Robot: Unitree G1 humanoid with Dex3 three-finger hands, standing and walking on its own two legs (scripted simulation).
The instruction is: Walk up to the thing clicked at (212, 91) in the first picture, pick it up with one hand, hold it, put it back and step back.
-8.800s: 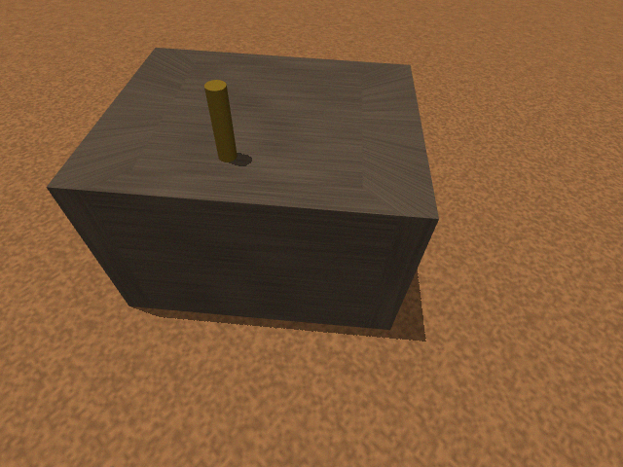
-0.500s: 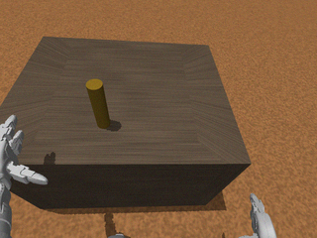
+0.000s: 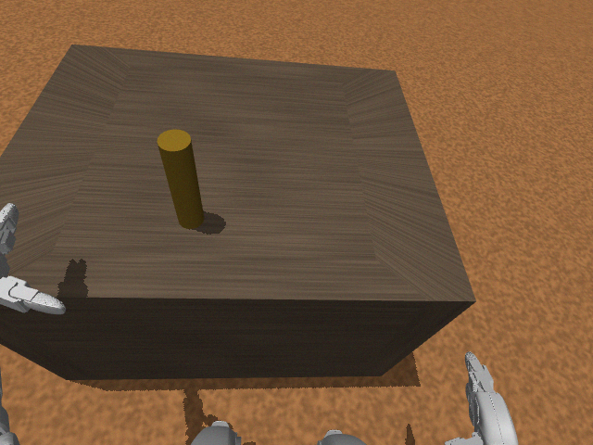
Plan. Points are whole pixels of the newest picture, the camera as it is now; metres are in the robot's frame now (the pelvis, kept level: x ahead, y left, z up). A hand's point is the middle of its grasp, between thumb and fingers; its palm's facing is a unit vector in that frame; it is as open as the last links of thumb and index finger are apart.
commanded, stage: go down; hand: left
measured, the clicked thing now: (183, 184) +0.53 +0.19 -0.03
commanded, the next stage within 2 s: approach in 1.82 s
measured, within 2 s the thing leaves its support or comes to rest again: neither
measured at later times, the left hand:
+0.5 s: hand (21, 213) +0.38 +0.36 +0.06, palm faces +0.20 -0.98 +0.02, open 17.6 cm
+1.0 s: hand (15, 198) +0.40 +0.38 +0.07, palm faces +0.21 -0.98 +0.02, open 17.5 cm
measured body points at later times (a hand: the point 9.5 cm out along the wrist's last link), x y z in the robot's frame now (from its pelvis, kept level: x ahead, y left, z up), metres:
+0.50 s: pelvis -0.01 +0.00 -0.02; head +0.08 +0.04 +0.42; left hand +0.36 +0.41 +0.06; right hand +0.15 -0.26 -0.05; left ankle +0.02 +0.12 -0.69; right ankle +0.00 -0.14 -0.69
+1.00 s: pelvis +0.00 +0.01 -0.03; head +0.09 +0.06 +0.41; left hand +0.38 +0.43 +0.07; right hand +0.15 -0.25 -0.05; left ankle +0.02 +0.12 -0.69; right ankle +0.00 -0.14 -0.69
